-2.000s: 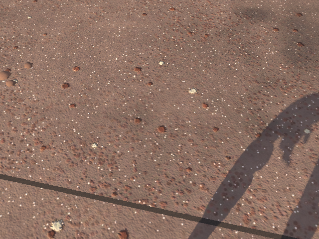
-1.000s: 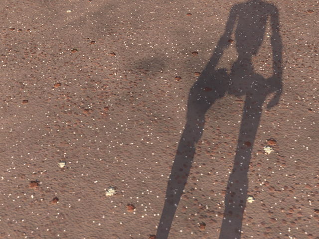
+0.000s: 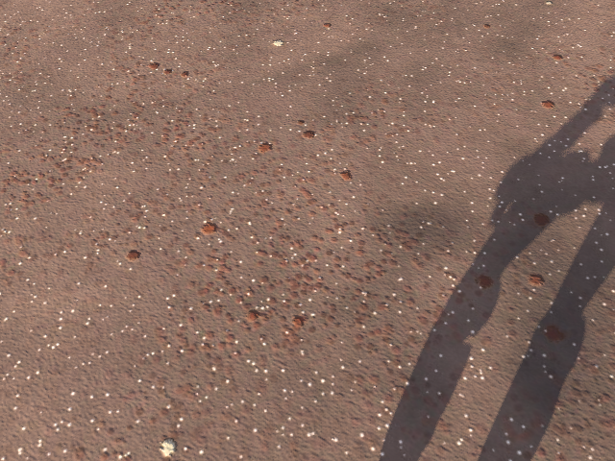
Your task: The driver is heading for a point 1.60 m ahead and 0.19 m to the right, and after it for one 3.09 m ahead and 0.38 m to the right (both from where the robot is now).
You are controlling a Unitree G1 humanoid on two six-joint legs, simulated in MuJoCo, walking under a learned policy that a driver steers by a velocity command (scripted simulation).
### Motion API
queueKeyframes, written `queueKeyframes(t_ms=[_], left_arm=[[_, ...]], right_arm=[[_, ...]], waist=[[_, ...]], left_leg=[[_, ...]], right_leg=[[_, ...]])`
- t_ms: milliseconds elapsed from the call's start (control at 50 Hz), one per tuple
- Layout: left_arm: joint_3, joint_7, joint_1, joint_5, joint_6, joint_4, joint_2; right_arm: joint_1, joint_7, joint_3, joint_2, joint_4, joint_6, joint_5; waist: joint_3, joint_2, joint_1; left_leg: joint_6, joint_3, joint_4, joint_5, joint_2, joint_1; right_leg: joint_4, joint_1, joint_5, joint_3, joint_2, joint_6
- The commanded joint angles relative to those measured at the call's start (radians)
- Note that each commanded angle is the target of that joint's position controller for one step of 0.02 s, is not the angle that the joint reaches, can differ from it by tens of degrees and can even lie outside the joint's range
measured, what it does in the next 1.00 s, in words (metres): steps on the spot: left foot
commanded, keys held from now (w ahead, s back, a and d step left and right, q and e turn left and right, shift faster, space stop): no key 0.70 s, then s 0.30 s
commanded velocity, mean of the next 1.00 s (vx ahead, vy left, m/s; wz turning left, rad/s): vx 0.00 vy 0.00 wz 0.01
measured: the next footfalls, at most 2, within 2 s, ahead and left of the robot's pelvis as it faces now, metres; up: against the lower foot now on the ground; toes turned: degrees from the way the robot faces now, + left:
left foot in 0.18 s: +0.09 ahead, +0.13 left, +0.00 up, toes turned -1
right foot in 1.14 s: +0.01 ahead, -0.09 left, +0.00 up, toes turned +0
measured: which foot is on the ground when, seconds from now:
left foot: up 0.00-0.16, down 0.18-1.00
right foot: down 0.00-0.96, up 0.98-1.00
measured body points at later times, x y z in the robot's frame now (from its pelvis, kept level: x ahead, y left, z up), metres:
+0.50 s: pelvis +0.05 +0.02 +0.00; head +0.05 +0.03 +0.45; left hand +0.05 +0.26 -0.16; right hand +0.06 -0.21 -0.16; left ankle +0.05 +0.13 -0.74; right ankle +0.06 -0.07 -0.74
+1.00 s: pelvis +0.01 +0.02 -0.02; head +0.04 +0.02 +0.43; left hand +0.04 +0.28 -0.17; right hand +0.04 -0.23 -0.17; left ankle +0.05 +0.13 -0.74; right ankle +0.04 -0.07 -0.73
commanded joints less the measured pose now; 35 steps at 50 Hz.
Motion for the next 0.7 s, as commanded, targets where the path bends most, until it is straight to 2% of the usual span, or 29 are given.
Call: queueKeyframes(t_ms=[20,60,100,140,160,180,200,220,240,260,300,340,380,700], left_arm=[[0.017,0.002,-0.011,0.003,-0.009,-0.037,0.121],[0.019,0.004,0.019,0.004,0.006,-0.021,0.130],[0.020,0.008,0.034,0.005,0.024,-0.010,0.131],[0.017,0.015,0.018,-0.002,0.039,-0.005,0.122],[0.014,0.018,0.027,-0.002,0.043,0.001,0.113],[0.010,0.019,0.046,0.000,0.041,0.006,0.097],[0.012,0.017,0.088,0.000,0.039,0.007,0.082],[0.002,0.016,0.152,-0.017,0.048,0.039,0.031],[0.007,0.020,0.133,-0.012,0.054,0.059,0.061],[0.013,0.023,0.111,-0.011,0.057,0.062,0.080],[0.016,0.022,0.094,-0.008,0.059,0.072,0.085],[0.009,0.024,0.093,-0.008,0.057,0.088,0.062],[0.008,0.028,0.089,-0.010,0.056,0.104,0.057],[-0.004,0.043,0.113,-0.009,0.067,0.195,0.027]], right_arm=[[0.155,-0.006,0.004,-0.021,0.027,0.024,-0.001],[0.110,-0.012,0.007,-0.029,0.030,0.033,0.001],[0.074,-0.017,0.011,-0.033,0.034,0.034,0.003],[0.074,-0.023,0.018,-0.020,0.050,0.026,0.002],[0.076,-0.027,0.022,-0.022,0.058,0.018,0.000],[0.097,-0.032,0.020,-0.047,0.069,0.006,-0.004],[0.108,-0.037,0.016,-0.093,0.072,-0.006,-0.010],[0.057,-0.033,0.017,-0.087,0.092,-0.006,0.017],[0.033,-0.025,0.027,-0.039,0.088,-0.010,0.021],[0.034,-0.022,0.029,-0.030,0.094,-0.014,0.023],[0.057,-0.028,0.029,-0.031,0.116,-0.014,0.023],[0.073,-0.030,0.029,-0.025,0.133,-0.013,0.023],[0.078,-0.031,0.031,-0.020,0.144,-0.012,0.021],[0.118,-0.038,0.040,0.010,0.215,-0.004,0.020]], waist=[[-0.145,-0.157,-0.050],[-0.142,-0.162,-0.025],[-0.112,-0.151,-0.008],[-0.071,-0.124,-0.021],[-0.054,-0.095,-0.025],[-0.057,-0.060,-0.023],[-0.058,0.010,0.016],[-0.041,0.117,0.063],[-0.019,0.076,0.046],[-0.014,0.052,0.033],[-0.020,0.030,0.024],[-0.027,0.001,0.018],[-0.027,-0.019,0.014],[-0.009,-0.034,0.010]], left_leg=[[-0.010,0.049,-0.145,0.064,0.017,0.200],[-0.012,0.060,-0.216,0.076,0.023,0.221],[-0.009,0.065,-0.287,0.062,0.026,0.234],[0.003,0.076,-0.431,0.099,0.022,0.290],[0.011,0.056,-0.534,0.156,0.034,0.338],[0.019,-0.014,-0.585,0.220,0.096,0.389],[0.037,-0.109,-0.608,0.339,0.188,0.397],[0.071,-0.129,-0.633,0.248,0.192,0.241],[0.055,-0.113,-0.660,0.169,0.163,0.170],[0.037,-0.081,-0.661,0.155,0.132,0.163],[0.030,-0.055,-0.654,0.178,0.104,0.206],[0.035,-0.050,-0.643,0.213,0.105,0.251],[0.039,-0.048,-0.639,0.232,0.108,0.264],[0.043,-0.033,-0.640,0.248,0.098,0.277]], right_leg=[[-0.089,-0.041,0.548,0.101,-0.231,-0.111],[-0.107,-0.045,0.318,0.130,-0.234,-0.106],[-0.123,-0.062,0.069,0.173,-0.241,-0.106],[-0.108,-0.097,-0.107,0.201,-0.235,-0.088],[-0.091,-0.119,-0.142,0.207,-0.222,-0.058],[-0.067,-0.132,-0.145,0.212,-0.205,-0.021],[-0.009,-0.127,-0.148,0.168,-0.144,0.007],[-0.037,-0.011,-0.157,0.110,-0.082,0.025],[-0.033,0.075,-0.107,0.118,-0.093,0.036],[-0.028,0.096,-0.068,0.130,-0.106,0.032],[-0.029,0.089,-0.045,0.142,-0.124,0.027],[-0.038,0.067,-0.043,0.144,-0.129,0.030],[-0.042,0.066,-0.039,0.142,-0.128,0.035],[-0.033,0.077,-0.017,0.143,-0.136,0.041]])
